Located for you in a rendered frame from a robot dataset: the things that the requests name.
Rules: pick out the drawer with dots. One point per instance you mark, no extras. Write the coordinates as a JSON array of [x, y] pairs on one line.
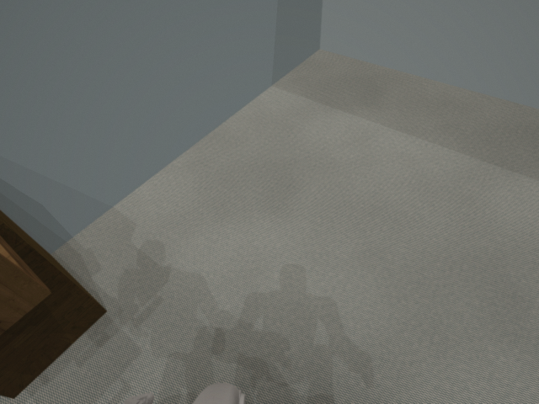
[[20, 288]]

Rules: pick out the cabinet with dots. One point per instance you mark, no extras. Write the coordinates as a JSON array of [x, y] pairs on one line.
[[37, 339]]

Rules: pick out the robot left thigh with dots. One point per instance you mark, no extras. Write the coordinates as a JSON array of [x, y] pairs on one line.
[[221, 393]]

